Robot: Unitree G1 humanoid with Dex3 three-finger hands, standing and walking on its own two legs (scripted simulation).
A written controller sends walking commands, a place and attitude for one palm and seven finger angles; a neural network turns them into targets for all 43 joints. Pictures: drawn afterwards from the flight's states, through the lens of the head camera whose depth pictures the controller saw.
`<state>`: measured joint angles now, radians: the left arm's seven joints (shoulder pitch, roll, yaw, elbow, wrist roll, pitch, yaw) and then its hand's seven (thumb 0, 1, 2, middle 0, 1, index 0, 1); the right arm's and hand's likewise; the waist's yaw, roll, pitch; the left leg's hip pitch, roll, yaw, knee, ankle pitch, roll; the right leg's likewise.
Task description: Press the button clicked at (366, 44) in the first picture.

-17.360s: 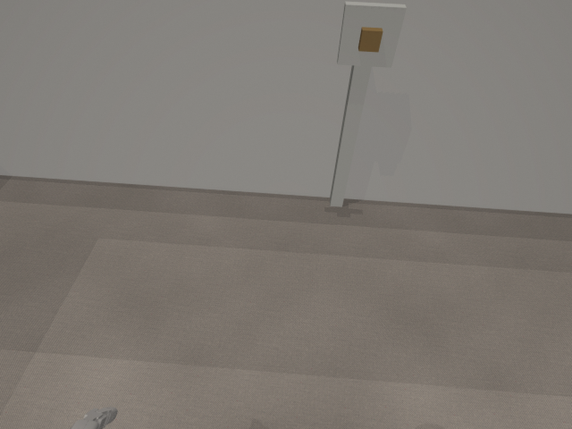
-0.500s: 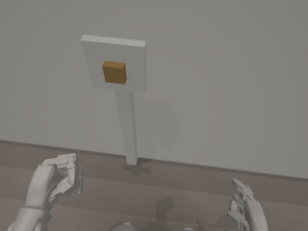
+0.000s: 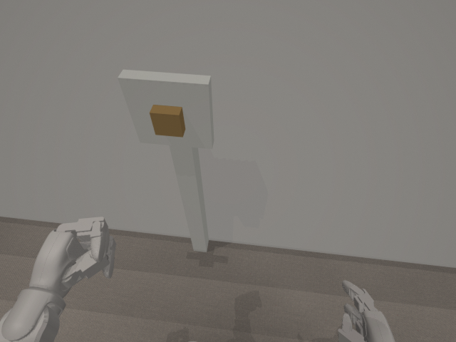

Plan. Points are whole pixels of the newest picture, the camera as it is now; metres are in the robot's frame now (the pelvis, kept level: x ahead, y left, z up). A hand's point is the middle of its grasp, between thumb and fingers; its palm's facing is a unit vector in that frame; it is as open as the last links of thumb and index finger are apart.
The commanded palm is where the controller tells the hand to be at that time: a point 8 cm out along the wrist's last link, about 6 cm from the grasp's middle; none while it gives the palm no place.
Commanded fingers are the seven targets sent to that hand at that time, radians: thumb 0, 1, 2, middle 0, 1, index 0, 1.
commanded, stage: raise the hand and make a fist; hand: left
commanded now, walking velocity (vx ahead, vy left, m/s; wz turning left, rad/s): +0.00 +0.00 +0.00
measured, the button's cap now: (168, 120) +0.53 +0.16 +0.08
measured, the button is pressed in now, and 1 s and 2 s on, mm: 0 0 0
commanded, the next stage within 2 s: aim a knuckle at the button in 0.28 s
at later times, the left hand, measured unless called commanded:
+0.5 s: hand (112, 261) +0.22 +0.19 +0.07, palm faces -0.04 -1.00 -0.05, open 3.1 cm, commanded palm +0.22 +0.24 +0.07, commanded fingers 0.00 0.90 0.90 -1.30 -1.50 -1.30 -1.50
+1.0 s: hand (151, 213) +0.32 +0.16 +0.06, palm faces -0.08 -1.00 -0.04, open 3.1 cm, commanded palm +0.31 +0.22 +0.06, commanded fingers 0.00 0.90 0.90 -1.30 -1.50 -1.30 -1.50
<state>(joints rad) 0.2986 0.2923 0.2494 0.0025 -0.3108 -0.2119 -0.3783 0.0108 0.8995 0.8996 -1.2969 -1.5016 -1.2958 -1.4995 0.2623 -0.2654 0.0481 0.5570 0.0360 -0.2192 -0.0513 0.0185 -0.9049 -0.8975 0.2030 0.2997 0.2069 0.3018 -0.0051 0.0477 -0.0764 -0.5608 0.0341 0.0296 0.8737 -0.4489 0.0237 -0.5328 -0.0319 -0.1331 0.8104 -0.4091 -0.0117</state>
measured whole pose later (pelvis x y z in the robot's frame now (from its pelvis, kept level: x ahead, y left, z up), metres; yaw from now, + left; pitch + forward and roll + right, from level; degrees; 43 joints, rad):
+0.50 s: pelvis -0.01 -0.01 +0.00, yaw +0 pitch +6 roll -1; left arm 0.26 0.27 0.23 0.06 -0.31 -0.28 -0.36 0.01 0.90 0.90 -1.30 -1.50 -1.30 -1.50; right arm 0.25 -0.26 0.05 0.57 0.03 -0.25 -0.06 0.02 -0.91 -0.90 0.20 0.30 0.21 0.30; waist 0.00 0.05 -0.06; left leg -0.54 0.04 0.02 0.85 -0.43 0.01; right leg -0.52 -0.03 -0.14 0.81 -0.40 -0.03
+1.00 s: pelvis -0.01 -0.02 +0.00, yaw -1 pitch +9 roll +0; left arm -0.10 0.25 0.20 0.39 -0.23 -0.30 -0.28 0.01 0.90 0.90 -1.30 -1.50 -1.30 -1.50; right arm 0.27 -0.27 0.03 0.61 0.03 -0.18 -0.04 0.02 -0.91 -0.90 0.20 0.30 0.21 0.30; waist -0.03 0.03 -0.05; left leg -0.58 0.03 0.05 0.83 -0.41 0.01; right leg -0.59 -0.03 -0.11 0.82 -0.40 -0.03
